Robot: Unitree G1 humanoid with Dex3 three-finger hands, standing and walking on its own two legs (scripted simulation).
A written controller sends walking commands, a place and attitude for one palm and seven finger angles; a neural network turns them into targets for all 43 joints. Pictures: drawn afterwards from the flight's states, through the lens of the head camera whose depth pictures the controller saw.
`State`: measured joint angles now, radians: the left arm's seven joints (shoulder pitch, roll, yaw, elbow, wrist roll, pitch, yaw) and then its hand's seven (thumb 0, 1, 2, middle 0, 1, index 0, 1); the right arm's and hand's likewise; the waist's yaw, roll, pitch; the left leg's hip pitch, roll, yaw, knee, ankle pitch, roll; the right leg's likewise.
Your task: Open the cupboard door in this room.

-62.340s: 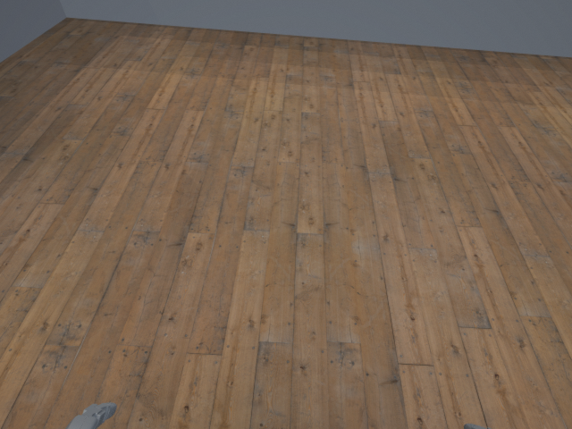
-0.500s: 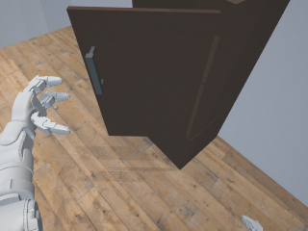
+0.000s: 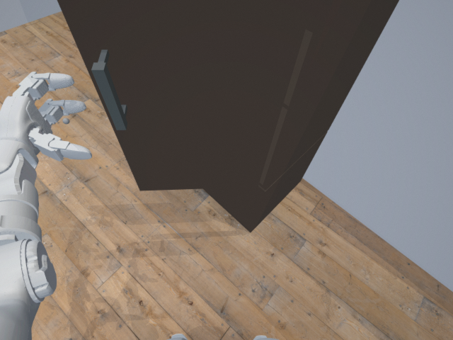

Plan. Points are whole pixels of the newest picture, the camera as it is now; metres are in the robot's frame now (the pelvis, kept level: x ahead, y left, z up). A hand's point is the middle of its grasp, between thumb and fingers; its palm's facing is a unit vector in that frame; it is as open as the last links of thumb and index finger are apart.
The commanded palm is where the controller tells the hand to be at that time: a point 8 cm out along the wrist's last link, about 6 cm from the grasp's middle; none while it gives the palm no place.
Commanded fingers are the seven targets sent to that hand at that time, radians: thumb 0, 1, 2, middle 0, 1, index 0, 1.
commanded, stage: move the hooked fingers beside the handle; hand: left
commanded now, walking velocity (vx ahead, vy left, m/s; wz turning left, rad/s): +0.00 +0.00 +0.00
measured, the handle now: (113, 92) +0.53 +0.20 +0.11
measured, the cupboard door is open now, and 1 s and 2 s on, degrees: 48 48 48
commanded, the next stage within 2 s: slide the fingers in behind the handle in 1.10 s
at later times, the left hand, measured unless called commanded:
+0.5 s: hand (70, 105) +0.49 +0.26 +0.11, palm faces +0.02 -1.00 +0.00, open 14.0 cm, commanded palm +0.46 +0.31 +0.11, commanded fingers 0.00 -0.50 0.30 -0.30 -1.20 -0.30 -1.20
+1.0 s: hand (64, 111) +0.48 +0.27 +0.11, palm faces +0.05 -1.00 +0.00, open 14.0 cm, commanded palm +0.46 +0.31 +0.10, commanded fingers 0.00 -0.50 0.30 -0.30 -1.20 -0.30 -1.20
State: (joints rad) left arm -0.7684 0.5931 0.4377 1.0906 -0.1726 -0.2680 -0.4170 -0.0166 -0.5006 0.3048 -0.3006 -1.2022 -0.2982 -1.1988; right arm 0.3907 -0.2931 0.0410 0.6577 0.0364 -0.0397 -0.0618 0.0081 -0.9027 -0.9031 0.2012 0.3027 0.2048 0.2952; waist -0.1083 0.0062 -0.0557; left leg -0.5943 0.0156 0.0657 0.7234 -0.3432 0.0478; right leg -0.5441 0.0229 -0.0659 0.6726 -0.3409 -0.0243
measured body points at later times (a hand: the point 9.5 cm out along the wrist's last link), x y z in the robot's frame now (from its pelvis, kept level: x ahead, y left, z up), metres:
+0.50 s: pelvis +0.01 +0.00 -0.01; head +0.11 +0.02 +0.43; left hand +0.49 +0.31 +0.11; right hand +0.00 -0.28 -0.11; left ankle +0.00 +0.09 -0.72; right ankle -0.01 -0.11 -0.72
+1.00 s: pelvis +0.00 +0.00 -0.01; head +0.10 +0.03 +0.43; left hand +0.47 +0.32 +0.12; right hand +0.03 -0.27 -0.11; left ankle +0.00 +0.09 -0.72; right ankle -0.01 -0.11 -0.72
